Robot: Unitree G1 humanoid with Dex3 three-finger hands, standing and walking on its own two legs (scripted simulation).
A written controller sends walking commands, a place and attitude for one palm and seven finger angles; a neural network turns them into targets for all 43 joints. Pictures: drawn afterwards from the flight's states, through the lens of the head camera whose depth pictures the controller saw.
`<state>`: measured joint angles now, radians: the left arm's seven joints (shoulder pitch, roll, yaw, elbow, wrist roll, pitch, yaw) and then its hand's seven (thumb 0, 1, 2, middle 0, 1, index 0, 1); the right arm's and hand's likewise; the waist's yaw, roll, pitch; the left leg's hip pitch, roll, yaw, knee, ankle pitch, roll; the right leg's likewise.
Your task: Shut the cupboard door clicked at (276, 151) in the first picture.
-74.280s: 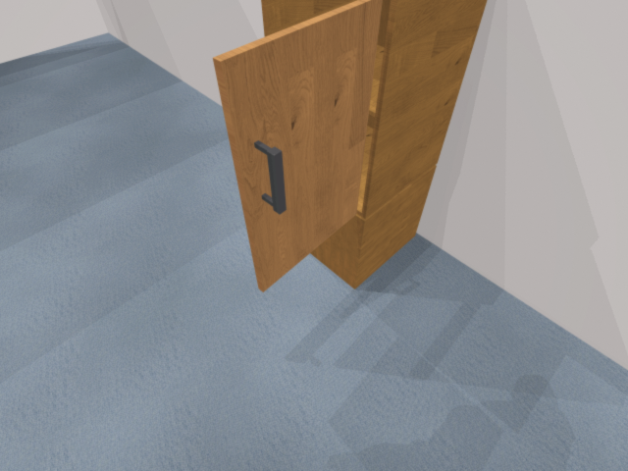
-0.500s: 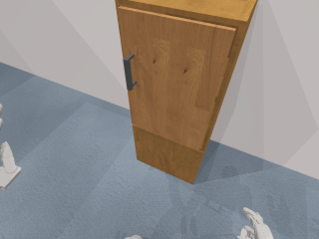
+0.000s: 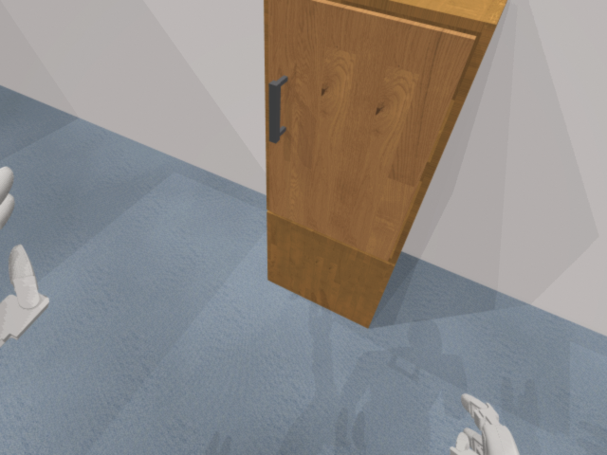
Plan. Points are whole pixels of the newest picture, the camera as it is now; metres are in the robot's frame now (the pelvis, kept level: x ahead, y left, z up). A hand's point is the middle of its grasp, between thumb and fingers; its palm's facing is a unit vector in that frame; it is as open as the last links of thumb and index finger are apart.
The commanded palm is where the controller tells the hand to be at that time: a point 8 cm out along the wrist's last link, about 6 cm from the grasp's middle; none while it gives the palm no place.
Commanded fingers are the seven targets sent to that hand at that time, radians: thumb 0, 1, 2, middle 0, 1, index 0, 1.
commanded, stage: stop stepping back and stand still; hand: left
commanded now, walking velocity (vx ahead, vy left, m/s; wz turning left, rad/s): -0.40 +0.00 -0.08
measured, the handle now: (278, 109) +0.79 +0.13 +0.04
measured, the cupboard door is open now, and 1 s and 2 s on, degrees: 0 0 0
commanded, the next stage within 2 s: let the arm hang, fingers relaxed in 0.78 s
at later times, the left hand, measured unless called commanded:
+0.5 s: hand out of the picture +0.13 +0.28 +0.18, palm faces +0.43 -0.83 -0.36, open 7.4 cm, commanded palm +0.07 +0.31 +0.19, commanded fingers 0.00 0.90 0.90 -0.20 -0.30 -0.20 -0.30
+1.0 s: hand (63, 438) +0.13 +0.28 +0.01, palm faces +0.11 -0.89 -0.44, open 7.4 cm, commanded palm none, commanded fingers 0.00 0.90 0.90 -0.20 -0.30 -0.20 -0.30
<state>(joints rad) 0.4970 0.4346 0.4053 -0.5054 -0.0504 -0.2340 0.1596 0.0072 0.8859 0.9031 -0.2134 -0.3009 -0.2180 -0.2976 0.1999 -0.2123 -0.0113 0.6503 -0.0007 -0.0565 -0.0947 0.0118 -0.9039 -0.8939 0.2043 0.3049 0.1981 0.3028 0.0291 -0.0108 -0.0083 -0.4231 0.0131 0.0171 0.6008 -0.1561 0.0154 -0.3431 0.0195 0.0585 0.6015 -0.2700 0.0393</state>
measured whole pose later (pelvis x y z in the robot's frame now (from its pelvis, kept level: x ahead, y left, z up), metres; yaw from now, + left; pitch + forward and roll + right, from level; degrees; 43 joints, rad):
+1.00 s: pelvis -0.11 +0.04 +0.00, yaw -5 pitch -1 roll -1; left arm 0.28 0.35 0.16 0.20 0.01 -0.03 0.03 0.00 0.90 0.90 -0.20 -0.30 -0.20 -0.29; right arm 0.16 -0.30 0.00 0.77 -0.01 -0.06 -0.01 0.01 -0.90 -0.89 0.20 0.30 0.20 0.30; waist 0.01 0.07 -0.03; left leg -0.37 -0.01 0.00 0.60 -0.22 0.03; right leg -0.24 0.02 -0.04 0.59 -0.34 -0.02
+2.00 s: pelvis -0.11 +0.05 +0.02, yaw -6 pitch -2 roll -1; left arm 0.26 0.19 0.01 1.11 0.01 0.00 0.02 0.00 0.91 0.90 -0.20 -0.30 -0.20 -0.29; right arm 0.27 -0.21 -0.02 1.10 -0.02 0.01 -0.03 0.00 -0.91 -0.89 0.20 0.30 0.20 0.30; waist -0.01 0.01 0.02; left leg -0.25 -0.02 0.02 0.41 -0.12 0.04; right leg -0.14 0.01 -0.02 0.42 -0.24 0.00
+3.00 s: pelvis -0.08 +0.03 +0.02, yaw -6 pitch -2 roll +0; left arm 0.28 0.17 0.00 1.15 0.00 -0.01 0.03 0.00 0.91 0.90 -0.20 -0.30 -0.20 -0.29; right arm 0.24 -0.18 0.00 1.14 -0.01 0.01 -0.04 0.00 -0.91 -0.89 0.20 0.30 0.20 0.30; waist 0.00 0.00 0.05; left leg -0.18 0.00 0.02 0.39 -0.17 0.01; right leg -0.04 0.03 -0.01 0.35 -0.27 -0.03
